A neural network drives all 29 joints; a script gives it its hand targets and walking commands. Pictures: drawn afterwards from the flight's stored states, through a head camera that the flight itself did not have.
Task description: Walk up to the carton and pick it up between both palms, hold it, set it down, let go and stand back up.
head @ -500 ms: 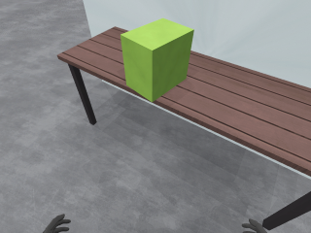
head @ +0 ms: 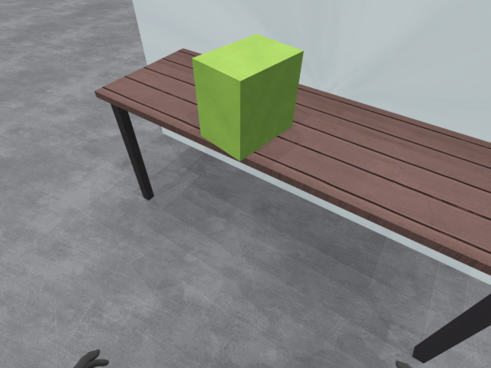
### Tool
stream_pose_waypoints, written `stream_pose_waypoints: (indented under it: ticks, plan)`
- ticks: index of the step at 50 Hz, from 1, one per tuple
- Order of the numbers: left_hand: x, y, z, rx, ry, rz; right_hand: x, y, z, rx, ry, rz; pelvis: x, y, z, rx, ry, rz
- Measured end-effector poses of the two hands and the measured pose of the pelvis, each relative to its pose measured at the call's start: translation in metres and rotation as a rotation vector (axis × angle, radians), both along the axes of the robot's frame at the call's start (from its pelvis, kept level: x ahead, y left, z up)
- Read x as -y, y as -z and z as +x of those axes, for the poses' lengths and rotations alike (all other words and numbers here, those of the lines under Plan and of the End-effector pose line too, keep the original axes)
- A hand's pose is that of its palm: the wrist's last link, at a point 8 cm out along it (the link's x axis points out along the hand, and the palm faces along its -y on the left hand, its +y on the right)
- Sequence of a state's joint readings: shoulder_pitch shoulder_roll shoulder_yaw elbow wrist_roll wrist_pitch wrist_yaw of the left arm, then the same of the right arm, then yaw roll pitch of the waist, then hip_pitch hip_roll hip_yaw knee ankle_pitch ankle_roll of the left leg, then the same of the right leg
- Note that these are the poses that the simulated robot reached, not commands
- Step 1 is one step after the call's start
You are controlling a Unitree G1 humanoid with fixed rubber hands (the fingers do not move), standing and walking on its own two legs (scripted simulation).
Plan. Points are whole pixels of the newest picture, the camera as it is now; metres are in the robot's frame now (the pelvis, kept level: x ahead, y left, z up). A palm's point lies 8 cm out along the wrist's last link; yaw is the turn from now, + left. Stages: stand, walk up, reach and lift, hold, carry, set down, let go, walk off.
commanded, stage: stand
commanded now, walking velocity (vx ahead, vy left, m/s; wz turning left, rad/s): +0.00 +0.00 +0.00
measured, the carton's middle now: (248, 96) +0.85 +0.01 +0.01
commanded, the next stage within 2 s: walk up in 0.70 s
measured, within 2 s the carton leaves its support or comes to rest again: neither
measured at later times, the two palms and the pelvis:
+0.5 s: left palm out of the picture +0.10 +0.29 -0.10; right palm out of the picture +0.08 -0.28 -0.10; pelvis +0.00 +0.00 +0.00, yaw +0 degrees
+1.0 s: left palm out of the picture +0.09 +0.30 -0.10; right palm out of the picture +0.09 -0.28 -0.10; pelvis +0.00 +0.00 +0.01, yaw +0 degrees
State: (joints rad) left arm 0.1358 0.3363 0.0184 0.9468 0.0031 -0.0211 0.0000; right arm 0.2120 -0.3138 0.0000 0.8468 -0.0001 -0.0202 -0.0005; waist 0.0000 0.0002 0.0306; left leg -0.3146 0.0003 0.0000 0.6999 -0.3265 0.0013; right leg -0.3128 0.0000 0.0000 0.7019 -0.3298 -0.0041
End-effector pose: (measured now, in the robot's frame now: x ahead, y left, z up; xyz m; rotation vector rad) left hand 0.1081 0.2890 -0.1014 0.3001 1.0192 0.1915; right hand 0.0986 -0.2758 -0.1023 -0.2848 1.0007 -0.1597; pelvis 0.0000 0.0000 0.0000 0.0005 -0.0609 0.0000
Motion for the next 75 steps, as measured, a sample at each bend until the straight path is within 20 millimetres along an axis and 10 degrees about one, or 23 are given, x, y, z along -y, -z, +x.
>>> stream_pose_waypoints:
  ticks: [47,60,75]
  plan:
    - [0.001,-0.001,-0.003,-0.044,0.002,0.002,0.004,0.002,-0.014,-0.07,0.01,0.01,0.002,-0.006,0.0,-0.022,0.0,0.002]
    - [-0.086,0.015,-0.081,-0.269,-0.083,0.046,-0.002,-0.018,0.017,-0.095,0.022,-0.086,-0.052,0.001,0.032,-0.067,0.002,-0.053]
    - [-0.147,0.004,0.031,-0.18,-0.041,0.019,-0.068,-0.055,0.08,-0.049,0.053,-0.133,-0.113,-0.022,0.096,-0.011,0.011,-0.089]
